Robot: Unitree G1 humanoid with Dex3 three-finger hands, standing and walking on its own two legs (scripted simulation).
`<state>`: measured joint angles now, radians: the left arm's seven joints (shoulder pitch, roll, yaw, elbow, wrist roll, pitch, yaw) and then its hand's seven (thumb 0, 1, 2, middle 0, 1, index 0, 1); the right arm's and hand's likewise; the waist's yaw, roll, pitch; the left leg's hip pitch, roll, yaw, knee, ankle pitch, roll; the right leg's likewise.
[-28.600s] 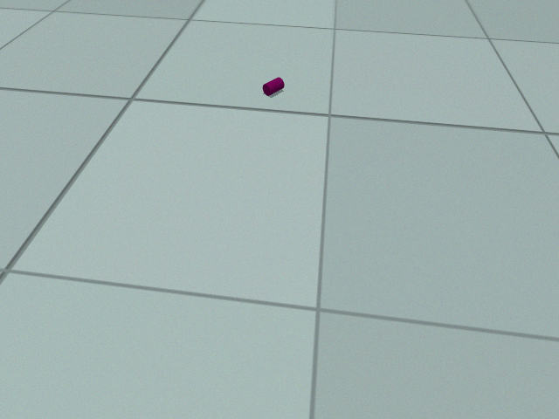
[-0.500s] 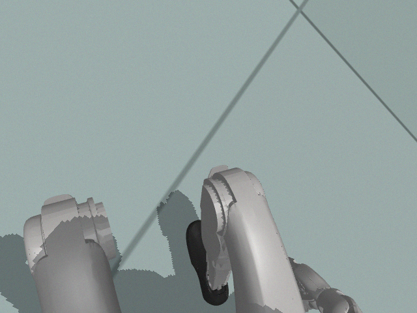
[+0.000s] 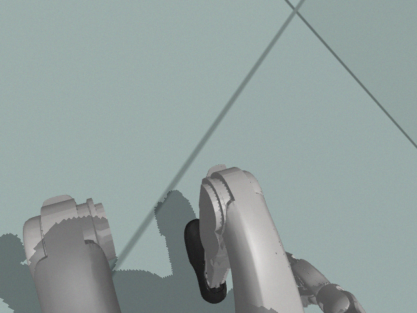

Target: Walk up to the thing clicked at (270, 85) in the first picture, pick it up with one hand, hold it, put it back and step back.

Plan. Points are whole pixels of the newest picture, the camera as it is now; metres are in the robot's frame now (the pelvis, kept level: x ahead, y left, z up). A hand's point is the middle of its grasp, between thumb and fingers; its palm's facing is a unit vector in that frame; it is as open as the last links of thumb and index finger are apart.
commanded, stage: open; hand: left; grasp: from above
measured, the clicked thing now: out of the picture +0.39 +0.38 -0.25
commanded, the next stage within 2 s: withdraw in 0.08 s
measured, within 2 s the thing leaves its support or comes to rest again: neither
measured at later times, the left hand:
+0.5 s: hand out of the picture +0.40 +0.39 -0.17, palm faces -0.30 -0.12 -0.95, open 13.9 cm
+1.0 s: hand out of the picture +0.34 +0.39 -0.06, palm faces -0.53 -0.16 -0.83, open 13.9 cm
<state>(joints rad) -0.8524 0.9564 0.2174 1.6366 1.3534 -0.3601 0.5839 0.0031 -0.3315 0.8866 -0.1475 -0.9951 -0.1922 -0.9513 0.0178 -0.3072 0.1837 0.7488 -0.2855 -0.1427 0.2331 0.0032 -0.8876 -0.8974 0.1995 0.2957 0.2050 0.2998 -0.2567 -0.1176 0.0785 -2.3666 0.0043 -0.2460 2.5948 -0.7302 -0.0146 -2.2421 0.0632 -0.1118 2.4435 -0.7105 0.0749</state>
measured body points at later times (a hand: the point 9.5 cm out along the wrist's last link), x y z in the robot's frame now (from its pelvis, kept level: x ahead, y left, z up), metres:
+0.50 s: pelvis +0.00 +0.00 +0.01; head +0.22 +0.12 +0.38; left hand +0.41 +0.40 -0.11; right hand +0.12 -0.26 -0.08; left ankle +0.06 +0.13 -0.26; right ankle +0.10 -0.13 -0.25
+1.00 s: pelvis -0.02 -0.01 +0.08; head +0.19 +0.09 +0.46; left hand +0.37 +0.39 -0.02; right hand +0.12 -0.28 -0.03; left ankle +0.06 +0.13 -0.26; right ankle +0.10 -0.13 -0.26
